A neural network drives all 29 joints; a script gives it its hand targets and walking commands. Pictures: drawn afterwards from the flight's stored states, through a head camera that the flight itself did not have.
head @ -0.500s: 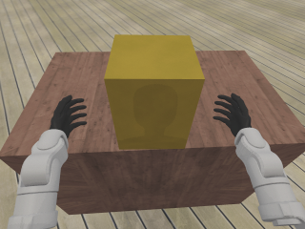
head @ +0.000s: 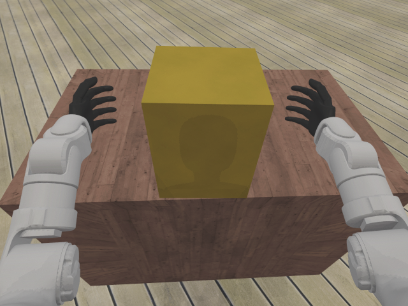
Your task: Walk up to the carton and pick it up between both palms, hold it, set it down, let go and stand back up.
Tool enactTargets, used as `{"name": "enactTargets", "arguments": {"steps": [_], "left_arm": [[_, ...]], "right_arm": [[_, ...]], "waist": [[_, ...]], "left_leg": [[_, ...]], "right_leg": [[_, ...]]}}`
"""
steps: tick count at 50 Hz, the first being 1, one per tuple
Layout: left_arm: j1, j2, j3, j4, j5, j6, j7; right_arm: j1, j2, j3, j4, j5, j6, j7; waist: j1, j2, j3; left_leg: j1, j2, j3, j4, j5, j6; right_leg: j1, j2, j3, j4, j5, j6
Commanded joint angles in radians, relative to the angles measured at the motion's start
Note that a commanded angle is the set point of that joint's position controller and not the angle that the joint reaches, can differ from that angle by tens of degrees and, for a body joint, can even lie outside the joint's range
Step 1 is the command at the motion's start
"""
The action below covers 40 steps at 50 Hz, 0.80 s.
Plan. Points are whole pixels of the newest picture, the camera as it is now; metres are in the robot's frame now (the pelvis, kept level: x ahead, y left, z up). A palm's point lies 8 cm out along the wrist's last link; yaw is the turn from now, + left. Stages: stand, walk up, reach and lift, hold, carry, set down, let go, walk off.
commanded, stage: reach and lift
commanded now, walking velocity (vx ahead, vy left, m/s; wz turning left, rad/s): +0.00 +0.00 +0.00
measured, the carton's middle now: (204, 127) +0.49 -0.02 +0.08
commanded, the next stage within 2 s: none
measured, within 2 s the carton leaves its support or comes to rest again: neither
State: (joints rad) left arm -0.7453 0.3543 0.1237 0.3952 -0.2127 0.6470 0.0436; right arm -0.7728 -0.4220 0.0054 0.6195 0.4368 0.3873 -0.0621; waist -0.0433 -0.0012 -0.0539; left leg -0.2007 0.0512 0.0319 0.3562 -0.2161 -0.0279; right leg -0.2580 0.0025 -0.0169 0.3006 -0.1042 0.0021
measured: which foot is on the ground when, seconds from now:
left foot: down 0.00-1.00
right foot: down 0.00-1.00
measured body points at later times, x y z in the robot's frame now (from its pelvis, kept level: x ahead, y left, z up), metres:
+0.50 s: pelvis +0.00 +0.00 +0.00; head +0.02 +0.01 +0.45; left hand +0.47 +0.20 +0.24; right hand +0.46 -0.23 +0.24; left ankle -0.02 +0.13 -0.75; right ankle +0.03 -0.12 -0.75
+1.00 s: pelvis +0.00 -0.01 +0.00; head +0.04 +0.01 +0.45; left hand +0.50 +0.20 +0.26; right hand +0.49 -0.22 +0.27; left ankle -0.02 +0.13 -0.75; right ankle +0.03 -0.12 -0.75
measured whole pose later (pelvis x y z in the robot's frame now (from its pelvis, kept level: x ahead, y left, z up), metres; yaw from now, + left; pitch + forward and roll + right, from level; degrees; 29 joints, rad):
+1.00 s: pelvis +0.00 -0.01 +0.00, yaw +2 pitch +12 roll -1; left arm -1.41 0.47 -0.12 1.25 -0.36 0.38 0.05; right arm -1.40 -0.44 0.07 1.26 0.45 0.35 -0.06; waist -0.07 0.00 -0.17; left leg -0.38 0.05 -0.02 0.37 -0.20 -0.04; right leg -0.41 0.01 -0.04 0.28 -0.08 -0.01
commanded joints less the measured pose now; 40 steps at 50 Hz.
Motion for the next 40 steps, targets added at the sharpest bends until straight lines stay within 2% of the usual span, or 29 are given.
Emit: {"name": "enactTargets", "arguments": {"steps": [1,6,9,15,20,27,31,40], "left_arm": [[-0.516,0.176,0.02,-0.104,-0.014,-0.066,0.009],[-0.622,0.197,-0.004,-0.003,-0.029,-0.082,0.012],[-0.684,0.2,-0.022,0.054,-0.038,-0.093,0.016],[-0.782,0.218,-0.048,0.142,-0.053,-0.107,0.014],[-0.877,0.223,-0.083,0.243,-0.072,-0.125,0.021],[-1.008,0.241,-0.131,0.38,-0.107,-0.169,0.028],[-1.078,0.243,-0.163,0.477,-0.131,-0.192,0.028],[-1.173,0.256,-0.205,0.633,-0.156,-0.249,0.024]], "right_arm": [[-0.487,-0.185,-0.049,-0.112,0.011,-0.047,0.007],[-0.587,-0.195,-0.037,-0.021,0.014,-0.045,0.009],[-0.636,-0.205,-0.036,0.048,0.015,-0.044,0.012],[-0.738,-0.219,-0.024,0.12,0.019,-0.047,0.012],[-0.822,-0.223,-0.014,0.206,0.022,-0.044,0.016],[-0.95,-0.219,0.013,0.283,0.032,-0.046,0.02],[-1.007,-0.216,0.02,0.355,0.029,-0.042,0.02],[-1.089,-0.199,0.034,0.459,0.026,-0.049,0.013]], "waist": [[0.001,0.008,-0.489],[0.001,0.001,-0.518],[-0.006,0.022,-0.538],[-0.009,0.012,-0.579],[-0.01,0.032,-0.595],[0.001,0.021,-0.642],[-0.007,0.019,-0.639],[-0.02,0.018,-0.678]], "left_leg": [[0.034,-0.063,-0.012,-0.01,0.266,0.009],[0.023,-0.062,-0.017,-0.003,0.273,0.005],[0.026,-0.061,-0.02,0.003,0.28,-0.002],[0.031,-0.064,-0.02,0.021,0.32,-0.009],[0.026,-0.059,-0.024,0.024,0.317,-0.018],[-0.008,-0.06,-0.025,0.025,0.311,-0.017],[-0.031,-0.057,-0.029,0.024,0.301,-0.02],[-0.063,-0.058,-0.032,0.021,0.332,-0.027]], "right_leg": [[0.295,0.05,0.019,0.05,0.347,0.011],[0.288,0.051,0.013,0.054,0.364,0.013],[0.266,0.051,0.01,0.05,0.356,0.01],[0.271,0.054,0.004,0.055,0.408,0.016],[0.236,0.055,-0.002,0.051,0.377,0.009],[0.234,0.051,-0.003,0.061,0.395,0.015],[0.22,0.048,-0.006,0.062,0.386,0.013],[0.245,0.041,-0.009,0.07,0.453,0.019]]}}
